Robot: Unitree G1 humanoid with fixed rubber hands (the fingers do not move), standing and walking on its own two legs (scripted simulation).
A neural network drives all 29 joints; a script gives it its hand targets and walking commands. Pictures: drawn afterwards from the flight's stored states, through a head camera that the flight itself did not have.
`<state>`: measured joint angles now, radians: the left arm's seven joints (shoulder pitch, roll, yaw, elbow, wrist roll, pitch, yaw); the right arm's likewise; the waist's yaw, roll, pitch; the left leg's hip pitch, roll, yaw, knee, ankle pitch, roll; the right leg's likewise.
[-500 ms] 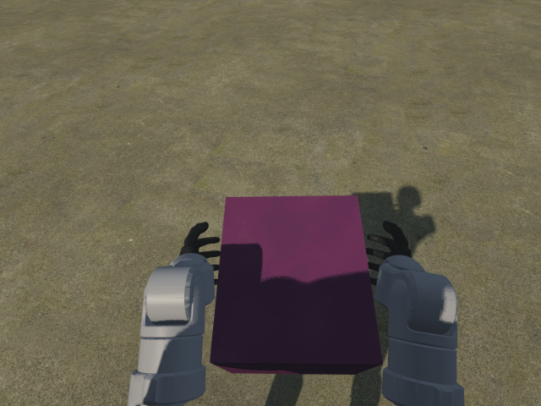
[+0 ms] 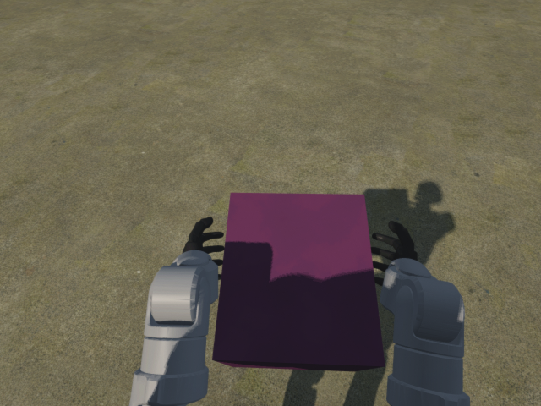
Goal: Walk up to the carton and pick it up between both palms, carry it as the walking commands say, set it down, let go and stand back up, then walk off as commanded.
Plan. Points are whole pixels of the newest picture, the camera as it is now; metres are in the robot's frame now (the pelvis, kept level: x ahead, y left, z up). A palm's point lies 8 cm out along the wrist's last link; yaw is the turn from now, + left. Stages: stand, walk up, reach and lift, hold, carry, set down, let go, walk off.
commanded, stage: carry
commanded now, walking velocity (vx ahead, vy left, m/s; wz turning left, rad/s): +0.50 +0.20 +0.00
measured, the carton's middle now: (294, 285) +0.32 -0.01 -0.01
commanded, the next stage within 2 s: none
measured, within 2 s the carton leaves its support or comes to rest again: neither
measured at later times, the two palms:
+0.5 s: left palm (188, 123) +0.66 +0.22 +0.06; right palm (319, 125) +0.63 -0.07 +0.08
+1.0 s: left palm (183, 46) +1.04 +0.31 +0.07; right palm (279, 45) +1.05 +0.02 +0.07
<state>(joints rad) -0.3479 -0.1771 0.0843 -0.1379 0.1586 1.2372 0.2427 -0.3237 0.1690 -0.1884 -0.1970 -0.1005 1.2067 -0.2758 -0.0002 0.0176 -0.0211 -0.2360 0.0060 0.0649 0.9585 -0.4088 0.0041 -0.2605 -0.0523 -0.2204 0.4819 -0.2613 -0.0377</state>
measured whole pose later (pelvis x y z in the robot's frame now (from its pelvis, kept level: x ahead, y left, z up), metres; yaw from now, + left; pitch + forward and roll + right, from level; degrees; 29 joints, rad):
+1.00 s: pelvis +0.74 +0.17 +0.00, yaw -1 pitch +3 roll +3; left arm -0.32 -0.17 0.13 -0.27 0.09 1.25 0.30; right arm -0.38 0.19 -0.16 -0.21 -0.12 1.19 -0.26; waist 0.02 -0.02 0.07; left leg -0.45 0.04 0.16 0.39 -0.09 -0.01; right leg 0.02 -0.20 -0.17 0.36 -0.39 0.12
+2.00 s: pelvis +1.23 +0.24 -0.03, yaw -4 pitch +2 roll -2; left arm -0.31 -0.16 0.09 -0.13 0.15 1.20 0.22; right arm -0.34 0.18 -0.18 -0.19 -0.08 1.20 -0.32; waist 0.00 -0.01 -0.01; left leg -0.48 0.05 0.16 0.70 -0.18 -0.01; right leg -0.09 -0.08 -0.13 0.74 -0.46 0.04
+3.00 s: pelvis +1.47 +0.21 -0.01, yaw -7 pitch +4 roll +1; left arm -0.15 -0.13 0.06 -0.12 0.13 0.97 0.13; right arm -0.16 0.13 -0.14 -0.09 -0.12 0.91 -0.10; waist 0.00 -0.03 -0.08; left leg -0.33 0.02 0.19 0.59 -0.32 0.06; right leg -0.19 -0.03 -0.08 0.56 -0.43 0.00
